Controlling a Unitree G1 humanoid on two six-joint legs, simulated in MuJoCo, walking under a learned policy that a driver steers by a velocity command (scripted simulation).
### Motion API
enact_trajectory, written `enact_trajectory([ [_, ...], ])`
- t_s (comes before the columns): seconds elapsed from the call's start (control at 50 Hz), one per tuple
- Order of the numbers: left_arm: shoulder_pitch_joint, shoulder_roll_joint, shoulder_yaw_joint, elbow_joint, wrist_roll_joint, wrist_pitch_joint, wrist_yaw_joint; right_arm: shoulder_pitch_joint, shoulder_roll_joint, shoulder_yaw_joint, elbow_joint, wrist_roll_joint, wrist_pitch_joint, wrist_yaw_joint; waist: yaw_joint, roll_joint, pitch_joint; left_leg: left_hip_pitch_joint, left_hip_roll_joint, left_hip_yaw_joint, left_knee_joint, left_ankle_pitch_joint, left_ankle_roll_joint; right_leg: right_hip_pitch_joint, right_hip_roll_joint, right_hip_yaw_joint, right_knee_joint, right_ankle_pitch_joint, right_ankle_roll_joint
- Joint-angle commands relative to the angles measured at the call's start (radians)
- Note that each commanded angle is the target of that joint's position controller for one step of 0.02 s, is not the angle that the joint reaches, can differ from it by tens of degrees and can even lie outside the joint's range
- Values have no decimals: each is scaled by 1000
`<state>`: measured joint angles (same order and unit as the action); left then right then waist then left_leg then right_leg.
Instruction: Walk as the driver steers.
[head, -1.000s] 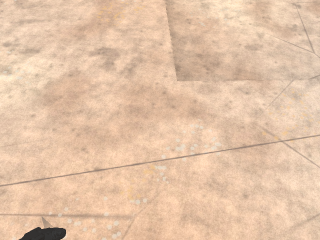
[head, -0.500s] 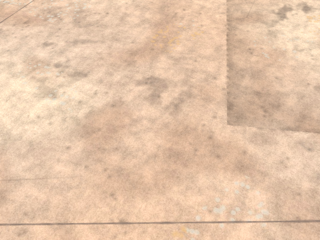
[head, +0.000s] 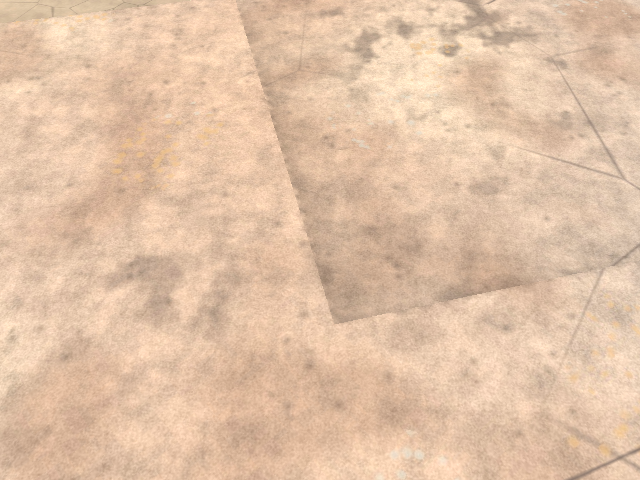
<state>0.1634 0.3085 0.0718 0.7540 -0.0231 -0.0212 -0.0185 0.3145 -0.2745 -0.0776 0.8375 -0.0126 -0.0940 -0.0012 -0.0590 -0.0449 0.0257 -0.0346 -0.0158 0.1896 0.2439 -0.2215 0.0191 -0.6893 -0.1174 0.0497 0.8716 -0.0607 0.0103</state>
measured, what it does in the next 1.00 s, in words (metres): walks ahead, turning right: right foot, then left foot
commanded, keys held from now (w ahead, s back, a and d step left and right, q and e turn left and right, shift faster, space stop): w+e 0.08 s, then e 0.36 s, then w+e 0.22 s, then w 0.34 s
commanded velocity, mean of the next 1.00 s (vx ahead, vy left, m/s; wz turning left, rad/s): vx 0.33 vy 0.00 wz -0.48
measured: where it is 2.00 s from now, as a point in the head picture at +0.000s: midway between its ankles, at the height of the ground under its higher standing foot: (452, 272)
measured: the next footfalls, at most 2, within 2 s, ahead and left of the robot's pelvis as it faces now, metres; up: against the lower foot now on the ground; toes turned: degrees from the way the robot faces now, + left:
right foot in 0.18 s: +0.26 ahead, -0.15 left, +0.00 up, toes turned -8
left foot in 0.66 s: +0.40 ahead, +0.04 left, +0.00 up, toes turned -25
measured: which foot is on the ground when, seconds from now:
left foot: down 0.00-0.20, up 0.22-0.64, down 0.66-1.00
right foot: up 0.00-0.16, down 0.18-0.66, up 0.68-1.00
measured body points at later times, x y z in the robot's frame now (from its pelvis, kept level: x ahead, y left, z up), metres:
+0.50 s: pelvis +0.22 -0.07 +0.00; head +0.25 -0.08 +0.45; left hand +0.40 +0.17 -0.10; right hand +0.31 -0.37 -0.10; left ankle +0.34 +0.08 -0.70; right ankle +0.22 -0.15 -0.74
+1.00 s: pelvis +0.44 -0.10 -0.01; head +0.45 -0.11 +0.44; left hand +0.73 -0.02 -0.09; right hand +0.28 -0.29 -0.14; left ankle +0.37 +0.05 -0.74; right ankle +0.50 -0.27 -0.71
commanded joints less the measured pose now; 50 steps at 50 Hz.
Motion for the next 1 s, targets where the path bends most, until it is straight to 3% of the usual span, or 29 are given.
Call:
enact_trajectory([
  [0.02, -72, 10, -8, -83, 3, -11, -21, -66, -166, -38, -65, 10, -9, -10, 8, 81, 47, -41, 281, -61, -121, 263, 147, 35, -5, -32, -128, 91, -15],
  [0.08, -137, 25, -6, -124, 2, -8, -34, -32, -189, -49, -41, 28, 10, -10, -6, 86, 68, 61, 311, -30, -80, 305, 127, 16, 8, -63, -200, 23, -48],
  [0.12, -119, 51, 8, -141, 13, -6, -41, -58, -214, -56, -43, 36, 29, -16, 28, 109, 48, 99, 309, 4, 51, 648, 100, 85, 63, -118, -232, -66, -78],
  [0.14, 23, 49, -10, -98, 118, -46, -60, -8, -113, -2, -44, -135, -24, 20, 80, 130, -48, 128, 359, -9, 55, 753, 132, 225, 89, -64, -240, -22, -111],
  [0.16, 88, 101, 24, -87, 105, -68, -61, -77, -163, -22, -40, -119, -40, 26, 146, 107, -60, 123, 296, 61, 211, 788, 99, 330, 138, -85, -325, 34, -140],
  [0.18, 169, 177, 56, -60, 100, -91, -47, -22, -160, -18, -29, -105, -45, 30, 157, 35, -179, -9, 209, 91, 419, 629, 48, 618, 185, -99, -332, 151, -184],
  [0.2, 293, 278, 84, -48, 99, -89, -13, 146, -32, 26, -51, -119, -45, 42, 103, -190, -461, -331, 101, 75, 733, 32, -51, 1134, -6, 216, -224, 569, -424],
  [0.22, 387, 220, 54, -48, 95, -79, -6, 138, -69, 33, -67, -76, -50, 75, 169, -122, -599, -547, -16, -126, 913, -443, -71, 1323, -213, 663, -407, 483, -534],
  [0.24, 387, 203, 61, 5, 88, -95, -2, -146, -99, 26, -123, -24, -43, 79, 256, -17, -254, -753, 4, -249, 1006, -386, -49, 1112, -179, 579, -470, 426, -393],
  [0.26, 313, 208, 67, 11, 55, -104, -2, -188, -116, 23, -153, -27, -44, 54, 202, -42, -141, -761, 63, -266, 1049, -358, -53, 922, -153, 446, -479, 406, -358],
  [0.28, 238, 147, 45, -2, 44, -106, -5, -125, -167, 8, -140, -57, -38, 25, 134, -20, -160, -672, 102, -285, 1020, -342, -54, 782, -132, 388, -493, 448, -368],
  [0.32, 89, 112, 21, -35, 45, -114, -19, -75, -122, 29, -139, -77, -22, -9, 14, -6, -102, -470, 144, -292, 934, -259, -59, 441, -95, 307, -588, 460, -353],
  [0.38, -49, 145, 25, -116, 69, -124, -35, 9, -120, 33, -110, -50, 15, -9, -41, 11, -114, -339, 106, -240, 814, -106, -83, 263, -28, 222, -643, 342, -324],
  [0.44, -9, 177, 37, -138, 69, -140, -53, -35, -104, 46, -114, -39, 40, -1, -4, 2, -94, -302, 86, -213, 659, -32, -119, 250, 10, 203, -622, 295, -291],
  [0.52, 122, 133, 32, -132, 69, -123, -62, -158, -102, 67, -141, -68, 48, -7, 105, -31, -45, -453, 91, -249, 469, -57, -95, 449, -49, 400, -610, -299, -299],
  [0.58, 128, 127, 25, -147, 58, -103, -54, -218, -112, 71, -165, -50, 17, -13, 133, -35, -48, -451, 54, -229, 339, -89, -69, 544, -49, 476, -570, -397, -290],
  [0.62, 102, 124, 18, -143, 58, -89, -57, -217, -119, 69, -175, -29, -8, -11, 102, -16, -42, -318, 23, -194, 207, -30, -37, 495, -1, 468, -517, -398, -272],
  [0.66, 86, 92, 6, -134, 76, -83, -56, -118, -147, 59, -166, -17, -39, -14, 41, 6, -77, -95, 89, -248, 185, 2, 45, 370, 58, 453, -394, -345, -215],
  [0.68, 58, 31, -12, -171, 78, -90, -50, 25, -215, 38, -149, -32, -55, -27, -24, 167, -152, 135, 264, -519, 119, -45, 232, 145, 187, 328, -194, -439, -129],
  [0.7, 13, -3, -22, -196, 104, -102, -52, 109, -256, 32, -120, -44, -54, -22, -54, 272, -132, 296, 440, -904, 14, 1, 409, -160, 285, 195, 55, -548, -24],
  [0.72, 1, 37, -12, -169, 106, -102, -39, 118, -202, 41, -98, -43, -49, -10, -39, 114, -85, 296, 444, -841, 0, 3, 364, -241, 207, 184, 182, -485, -14],
  [0.78, 36, 32, -6, -112, 115, -83, -5, 38, -51, 84, -110, -19, -36, -4, 7, 158, -25, 136, 301, -529, -55, 37, 235, -184, 104, 77, 271, -269, -17],
  [0.84, -24, -1, -12, -106, 94, -75, -37, 48, -74, 71, -110, -37, -33, -11, 1, 115, -34, 87, 252, -366, -103, 243, 228, -104, 83, 12, 156, -157, 8],
  [0.9, -101, -33, -26, -112, 83, -61, -58, 110, -119, 49, -69, -39, -30, 19, -20, 99, -1, 55, 228, -257, -119, 348, 227, -53, 74, -64, -52, -51, 24],
  [0.92, -193, -31, -28, -156, 40, -33, -54, 155, -132, 30, -13, 23, -1, 12, -9, 6, 98, -42, 208, -226, -60, 533, 130, 16, 100, -118, -108, -57, 3],
  [0.94, -129, -76, -49, -138, 83, -42, -67, 144, -133, 46, -26, -42, -22, 44, -5, 172, -24, 8, 226, -211, -104, 457, 216, 46, 80, -85, -157, -31, -3],
  [0.96, -137, -42, -42, -136, 87, -44, -70, 159, -121, 39, -13, -49, -28, 54, -16, 162, 22, 45, 262, -245, -103, 455, 236, 21, 69, -61, -177, -22, -23],
  [0.98, -205, -18, -27, -155, 39, -23, -56, 170, -103, 29, 25, 21, 3, 30, 0, 92, 91, -17, 211, -185, -43, 538, 131, 78, 113, -150, -209, -31, -35],
  [1.0, -205, -34, -35, -162, 40, -17, -48, 195, -111, 32, 32, 25, 15, 22, -9, 133, 73, -27, 209, -185, -28, 559, 118, 131, 130, -173, -238, -44, -48],
])
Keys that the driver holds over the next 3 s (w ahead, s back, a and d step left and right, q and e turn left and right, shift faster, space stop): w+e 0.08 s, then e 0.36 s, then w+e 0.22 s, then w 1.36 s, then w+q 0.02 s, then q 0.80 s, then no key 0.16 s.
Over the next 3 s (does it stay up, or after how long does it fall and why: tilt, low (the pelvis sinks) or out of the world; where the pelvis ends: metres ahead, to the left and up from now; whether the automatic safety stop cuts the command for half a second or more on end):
stays up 1.29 -0.42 -0.09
